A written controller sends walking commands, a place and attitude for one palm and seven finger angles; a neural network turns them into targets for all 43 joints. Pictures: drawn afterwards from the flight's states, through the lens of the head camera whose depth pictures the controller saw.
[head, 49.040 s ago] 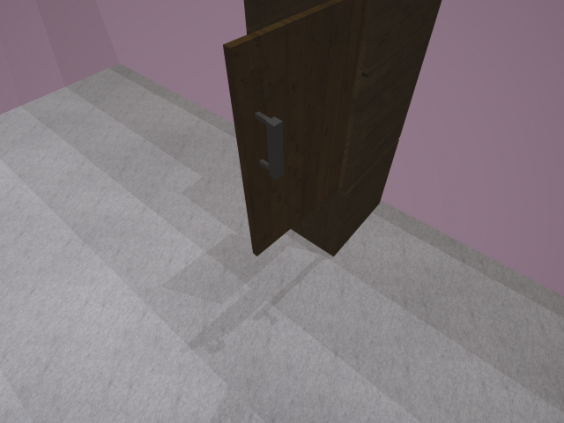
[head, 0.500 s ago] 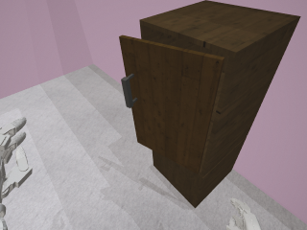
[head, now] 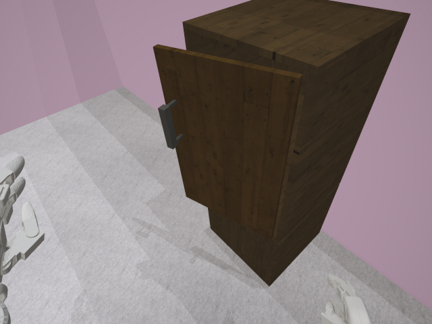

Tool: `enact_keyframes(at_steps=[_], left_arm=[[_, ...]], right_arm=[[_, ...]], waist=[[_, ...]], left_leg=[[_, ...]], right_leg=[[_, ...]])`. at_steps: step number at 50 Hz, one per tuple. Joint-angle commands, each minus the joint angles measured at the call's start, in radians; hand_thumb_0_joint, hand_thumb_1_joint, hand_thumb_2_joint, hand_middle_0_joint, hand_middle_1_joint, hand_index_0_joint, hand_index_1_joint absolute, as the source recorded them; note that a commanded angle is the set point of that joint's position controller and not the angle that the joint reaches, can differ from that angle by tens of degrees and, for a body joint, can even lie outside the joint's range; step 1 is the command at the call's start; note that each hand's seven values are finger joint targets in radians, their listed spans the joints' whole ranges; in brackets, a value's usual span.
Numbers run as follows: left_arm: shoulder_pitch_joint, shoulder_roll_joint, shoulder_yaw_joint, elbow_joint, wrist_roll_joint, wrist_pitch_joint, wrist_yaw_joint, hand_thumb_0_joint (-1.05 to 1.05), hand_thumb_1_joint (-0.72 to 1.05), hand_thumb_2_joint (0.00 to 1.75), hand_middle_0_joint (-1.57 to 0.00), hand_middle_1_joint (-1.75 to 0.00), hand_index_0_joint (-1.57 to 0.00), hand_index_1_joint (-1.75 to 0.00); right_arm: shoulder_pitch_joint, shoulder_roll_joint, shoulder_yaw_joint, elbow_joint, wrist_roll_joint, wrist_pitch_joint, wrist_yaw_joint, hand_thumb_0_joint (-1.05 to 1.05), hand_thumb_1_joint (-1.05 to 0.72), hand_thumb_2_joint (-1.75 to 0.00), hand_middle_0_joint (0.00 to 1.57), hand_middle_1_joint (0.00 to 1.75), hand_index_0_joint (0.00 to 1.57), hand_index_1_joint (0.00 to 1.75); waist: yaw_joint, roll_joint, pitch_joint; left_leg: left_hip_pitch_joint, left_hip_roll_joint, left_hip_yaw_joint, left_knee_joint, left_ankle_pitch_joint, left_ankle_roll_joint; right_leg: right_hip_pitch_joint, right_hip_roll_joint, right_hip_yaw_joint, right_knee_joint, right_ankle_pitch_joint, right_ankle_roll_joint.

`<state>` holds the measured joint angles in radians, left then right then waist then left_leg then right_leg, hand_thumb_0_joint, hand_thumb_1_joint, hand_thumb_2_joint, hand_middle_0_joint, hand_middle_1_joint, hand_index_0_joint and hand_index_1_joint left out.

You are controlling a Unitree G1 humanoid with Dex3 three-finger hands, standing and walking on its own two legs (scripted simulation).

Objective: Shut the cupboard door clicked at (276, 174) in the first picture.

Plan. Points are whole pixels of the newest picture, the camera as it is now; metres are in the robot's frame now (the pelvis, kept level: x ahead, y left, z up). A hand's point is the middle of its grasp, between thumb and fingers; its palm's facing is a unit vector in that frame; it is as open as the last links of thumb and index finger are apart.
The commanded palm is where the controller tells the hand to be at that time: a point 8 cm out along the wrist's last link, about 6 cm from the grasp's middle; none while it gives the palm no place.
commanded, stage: step back with the hand held close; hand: left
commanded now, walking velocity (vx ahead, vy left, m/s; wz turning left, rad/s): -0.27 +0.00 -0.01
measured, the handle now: (172, 124) +0.62 +0.19 +0.04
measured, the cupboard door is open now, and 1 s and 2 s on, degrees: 16 16 16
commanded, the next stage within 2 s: stop stepping back and stand still in 1.04 s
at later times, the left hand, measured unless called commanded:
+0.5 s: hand out of the picture +0.13 +0.30 +0.16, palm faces +0.41 -0.77 -0.49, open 7.4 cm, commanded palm +0.08 +0.33 +0.17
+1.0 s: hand out of the picture -0.01 +0.33 +0.18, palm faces +0.58 -0.70 -0.42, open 7.4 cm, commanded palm -0.10 +0.35 +0.17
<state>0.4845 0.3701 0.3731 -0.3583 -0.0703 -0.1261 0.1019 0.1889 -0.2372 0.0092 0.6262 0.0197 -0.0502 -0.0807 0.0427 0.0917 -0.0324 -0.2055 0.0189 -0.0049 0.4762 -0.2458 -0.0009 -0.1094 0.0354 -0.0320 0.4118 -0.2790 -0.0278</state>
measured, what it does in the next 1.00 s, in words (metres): walks backwards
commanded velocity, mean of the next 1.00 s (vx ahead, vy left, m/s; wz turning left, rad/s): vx -0.31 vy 0.00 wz -0.06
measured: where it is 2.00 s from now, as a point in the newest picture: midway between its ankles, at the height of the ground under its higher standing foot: outside the picture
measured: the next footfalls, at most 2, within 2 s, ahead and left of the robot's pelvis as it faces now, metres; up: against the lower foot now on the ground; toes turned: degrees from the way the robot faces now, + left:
right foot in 1.10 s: -0.23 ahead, -0.10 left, +0.00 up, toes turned +8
left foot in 1.30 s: -0.20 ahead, +0.17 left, +0.00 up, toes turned +8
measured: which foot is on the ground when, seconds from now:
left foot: down 0.00-1.00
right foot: down 0.00-0.88, up 0.90-1.00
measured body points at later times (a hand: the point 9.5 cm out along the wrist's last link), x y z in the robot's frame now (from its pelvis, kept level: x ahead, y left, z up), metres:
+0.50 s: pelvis -0.07 +0.03 -0.01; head -0.07 +0.03 +0.44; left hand +0.10 +0.34 +0.18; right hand +0.11 -0.21 -0.08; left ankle +0.01 +0.12 -0.74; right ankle -0.03 -0.10 -0.74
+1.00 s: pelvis -0.18 +0.03 -0.03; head -0.18 +0.06 +0.42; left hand -0.04 +0.36 +0.21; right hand +0.01 -0.18 -0.10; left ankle +0.00 +0.14 -0.74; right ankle -0.17 -0.11 -0.70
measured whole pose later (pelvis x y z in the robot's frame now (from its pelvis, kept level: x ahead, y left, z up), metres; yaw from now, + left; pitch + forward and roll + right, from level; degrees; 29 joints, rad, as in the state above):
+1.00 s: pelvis -0.18 +0.03 -0.03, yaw +10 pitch -1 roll -6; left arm 0.40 0.49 0.46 -0.50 -0.05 -0.24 0.17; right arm 0.21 -0.18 -0.02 0.63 0.00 -0.08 -0.09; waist -0.04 0.05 0.02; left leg -0.57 0.10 0.08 0.55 -0.06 0.07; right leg -0.43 0.10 -0.02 0.98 -0.48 0.00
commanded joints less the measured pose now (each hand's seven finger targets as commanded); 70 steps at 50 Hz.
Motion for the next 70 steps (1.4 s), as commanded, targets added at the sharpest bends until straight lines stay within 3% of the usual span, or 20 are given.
enact_keyframes(at_steps=[1, 11, 28, 33, 36, 38, 42, 44, 45, 48, 52, 54, 56, 58, 60, 63, 65, 67, 68, 70], left_arm=[[-0.032, 0.204, 0.116, -0.171, 0.004, -0.076, 0.024, 0.00, 0.90, 0.90, -0.20, -0.30, -0.20, -0.30], [0.052, 0.273, 0.193, -0.289, -0.009, -0.069, 0.053, 0.00, 0.90, 0.90, -0.20, -0.30, -0.20, -0.30], [-0.051, 0.262, 0.205, -0.304, 0.053, -0.146, 0.075, 0.00, 0.90, 0.90, -0.20, -0.30, -0.20, -0.30], [-0.012, 0.293, 0.236, -0.361, 0.052, -0.170, 0.083, 0.00, 0.90, 0.90, -0.20, -0.30, -0.20, -0.30], [0.010, 0.264, 0.198, -0.366, 0.031, -0.174, 0.093, 0.00, 0.90, 0.90, -0.20, -0.30, -0.20, -0.30], [-0.035, 0.267, 0.189, -0.367, 0.029, -0.171, 0.106, 0.00, 0.90, 0.90, -0.20, -0.30, -0.20, -0.30], [-0.090, 0.262, 0.172, -0.327, 0.028, -0.173, 0.112, 0.00, 0.90, 0.90, -0.20, -0.30, -0.20, -0.30], [-0.089, 0.243, 0.199, -0.306, 0.044, -0.178, 0.112, 0.00, 0.90, 0.90, -0.20, -0.30, -0.20, -0.30], [-0.112, 0.264, 0.214, -0.317, 0.043, -0.174, 0.106, 0.00, 0.90, 0.90, -0.20, -0.30, -0.20, -0.30], [-0.124, 0.321, 0.256, -0.395, 0.014, -0.193, 0.092, 0.00, 0.90, 0.90, -0.20, -0.30, -0.20, -0.30], [0.067, 0.282, 0.244, -0.366, -0.028, -0.171, 0.075, 0.00, 0.90, 0.90, -0.20, -0.30, -0.20, -0.30], [0.046, 0.290, 0.251, -0.401, -0.029, -0.187, 0.065, 0.00, 0.90, 0.90, -0.20, -0.30, -0.20, -0.30], [-0.063, 0.345, 0.246, -0.446, 0.003, -0.211, 0.087, 0.00, 0.90, 0.90, -0.20, -0.30, -0.20, -0.30], [-0.190, 0.324, 0.194, -0.471, 0.026, -0.194, 0.092, 0.00, 0.90, 0.90, -0.20, -0.30, -0.20, -0.30], [-0.186, 0.279, 0.164, -0.392, 0.018, -0.140, 0.086, 0.00, 0.90, 0.90, -0.20, -0.30, -0.20, -0.30], [-0.333, 0.223, 0.095, -0.241, 0.030, -0.107, 0.087, 0.00, 0.90, 0.90, -0.20, -0.30, -0.20, -0.30], [-0.339, 0.187, 0.075, -0.217, 0.043, -0.113, 0.096, 0.00, 0.90, 0.90, -0.20, -0.30, -0.20, -0.30], [-0.216, 0.183, 0.088, -0.170, 0.042, -0.114, 0.096, 0.00, 0.90, 0.90, -0.20, -0.30, -0.20, -0.30], [-0.145, 0.240, 0.142, -0.233, 0.025, -0.114, 0.085, 0.00, 0.90, 0.90, -0.20, -0.30, -0.20, -0.30], [-0.112, 0.213, 0.127, -0.342, 0.027, -0.118, 0.080, 0.00, 0.90, 0.90, -0.20, -0.30, -0.20, -0.30]], right_arm=[[-0.120, -0.101, -0.050, -0.166, 0.003, -0.010, -0.005, 0.00, -0.90, -0.90, 0.20, 0.30, 0.20, 0.30], [-0.102, -0.116, -0.062, -0.224, 0.006, 0.055, -0.029, 0.00, -0.90, -0.90, 0.20, 0.30, 0.20, 0.30], [-0.081, -0.154, -0.062, -0.219, -0.009, -0.014, -0.034, 0.00, -0.90, -0.90, 0.20, 0.30, 0.20, 0.30], [-0.061, -0.136, -0.068, -0.210, -0.016, -0.043, -0.023, 0.00, -0.90, -0.90, 0.20, 0.30, 0.20, 0.30], [-0.031, -0.103, -0.063, -0.175, -0.020, -0.040, -0.008, 0.00, -0.90, -0.90, 0.20, 0.30, 0.20, 0.30], [-0.012, -0.103, -0.067, -0.146, -0.025, -0.036, -0.002, 0.00, -0.90, -0.90, 0.20, 0.30, 0.20, 0.30], [-0.026, -0.117, -0.062, -0.151, -0.018, -0.046, -0.024, 0.00, -0.90, -0.90, 0.20, 0.30, 0.20, 0.30], [-0.063, -0.143, -0.064, -0.160, -0.018, -0.066, -0.038, 0.00, -0.90, -0.90, 0.20, 0.30, 0.20, 0.30], [-0.077, -0.122, -0.070, -0.159, -0.026, -0.070, -0.036, 0.00, -0.90, -0.90, 0.20, 0.30, 0.20, 0.30], [-0.095, -0.109, -0.098, -0.146, -0.019, -0.092, -0.008, 0.00, -0.90, -0.90, 0.20, 0.30, 0.20, 0.30], [-0.133, -0.083, -0.082, -0.160, 0.002, -0.102, 0.024, 0.00, -0.90, -0.90, 0.20, 0.30, 0.20, 0.30], [-0.117, -0.070, -0.073, -0.150, -0.006, -0.095, 0.026, 0.00, -0.90, -0.90, 0.20, 0.30, 0.20, 0.30], [-0.107, -0.052, -0.060, -0.120, -0.012, -0.093, 0.028, 0.00, -0.90, -0.90, 0.20, 0.30, 0.20, 0.30], [-0.123, -0.064, -0.064, -0.113, -0.001, -0.100, 0.027, 0.00, -0.90, -0.90, 0.20, 0.30, 0.20, 0.30], [-0.075, -0.062, -0.050, -0.124, -0.006, -0.087, 0.001, 0.00, -0.90, -0.90, 0.20, 0.30, 0.20, 0.30], [-0.047, -0.097, -0.048, -0.082, -0.008, -0.091, -0.023, 0.00, -0.90, -0.90, 0.20, 0.30, 0.20, 0.30], [-0.035, -0.120, -0.048, -0.108, -0.006, -0.110, -0.031, 0.00, -0.90, -0.90, 0.20, 0.30, 0.20, 0.30], [-0.028, -0.119, -0.052, -0.143, 0.003, -0.119, -0.029, 0.00, -0.90, -0.90, 0.20, 0.30, 0.20, 0.30], [-0.038, -0.106, -0.045, -0.126, -0.009, -0.123, -0.020, 0.00, -0.90, -0.90, 0.20, 0.30, 0.20, 0.30], [-0.067, -0.091, -0.041, -0.151, -0.012, -0.112, 0.000, 0.00, -0.90, -0.90, 0.20, 0.30, 0.20, 0.30]], waist=[[-0.030, -0.108, -0.075], [-0.035, -0.053, -0.197], [-0.042, 0.057, -0.021], [-0.047, 0.006, -0.046], [-0.063, -0.134, -0.033], [-0.078, -0.184, -0.052], [-0.081, -0.069, 0.003], [-0.058, 0.195, -0.013], [-0.044, 0.218, -0.050], [-0.034, 0.084, -0.161], [-0.018, 0.210, -0.172], [-0.029, 0.060, -0.131], [-0.026, -0.300, -0.057], [-0.023, -0.364, -0.084], [-0.057, -0.292, -0.021], [-0.080, -0.044, 0.022], [-0.057, 0.158, 0.024], [-0.048, 0.030, 0.015], [-0.059, 0.153, -0.049], [-0.061, 0.173, -0.036]], left_leg=[[0.030, 0.007, 0.018, 0.055, 0.199, 0.038], [0.020, 0.068, -0.024, 0.003, 0.526, 0.037], [-0.623, 0.142, -0.167, -0.211, -0.507, 0.116], [-0.473, 0.073, -0.103, -0.035, -0.436, 0.082], [-0.215, 0.009, -0.025, 0.211, -0.249, 0.015], [-0.099, -0.002, -0.006, 0.273, -0.170, 0.002], [-0.168, 0.096, -0.136, 0.014, -0.307, 0.059], [-0.554, 0.301, -0.345, -0.325, -0.657, 0.137], [-0.628, 0.347, -0.357, -0.376, -0.587, 0.147], [-0.347, 0.300, -0.162, -0.247, -0.309, 0.090], [-0.249, 0.256, 0.051, -0.225, -0.321, -0.016], [-0.163, 0.203, 0.112, -0.048, -0.273, -0.059], [-0.048, 0.048, 0.103, 0.466, -0.162, -0.087], [-0.203, 0.024, 0.006, 0.614, -0.216, -0.056], [-0.202, 0.054, -0.010, 0.419, -0.140, -0.034], [0.013, 0.031, 0.033, 0.059, 0.000, -0.013], [-0.039, 0.219, -0.170, -0.157, -0.051, 0.057], [-0.022, 0.243, -0.185, -0.206, -0.070, 0.069], [-0.031, 0.251, -0.210, -0.283, -0.215, 0.054], [-0.158, 0.276, -0.277, -0.413, -0.516, 0.046]], right_leg=[[-0.103, -0.179, 0.107, -0.060, 0.446, 0.015], [-0.029, -0.093, 0.042, 0.089, 0.508, 0.036], [0.143, -0.009, 0.077, 0.203, -0.043, 0.046], [-0.058, -0.068, 0.206, 0.085, -0.124, -0.004], [-0.388, -0.219, 0.367, -0.107, -0.264, -0.080], [-0.475, -0.264, 0.360, -0.144, -0.227, -0.090], [-0.480, -0.099, 0.173, 0.015, -0.301, 0.001], [-0.120, 0.060, 0.041, 0.480, -0.160, 0.049], [-0.027, 0.081, 0.031, 0.682, -0.160, 0.049], [-0.152, 0.060, 0.020, 0.651, -0.250, 0.033], [-0.125, 0.039, -0.076, 0.323, -0.314, 0.002], [-0.232, -0.055, 0.066, 0.047, -0.315, -0.022], [-0.567, -0.386, 0.588, -0.267, -0.231, -0.157], [-0.406, -0.370, 0.552, -0.131, 0.252, -0.171], [-0.302, -0.302, 0.374, 0.018, 0.456, -0.138], [-0.351, -0.166, 0.201, 0.082, 0.150, -0.026], [-0.306, -0.047, 0.126, 0.204, -0.029, 0.034], [-0.273, -0.005, 0.068, 0.193, 0.002, 0.042], [-0.256, -0.010, 0.041, 0.250, -0.069, 0.054], [-0.195, 0.006, 0.047, 0.380, -0.131, 0.054]])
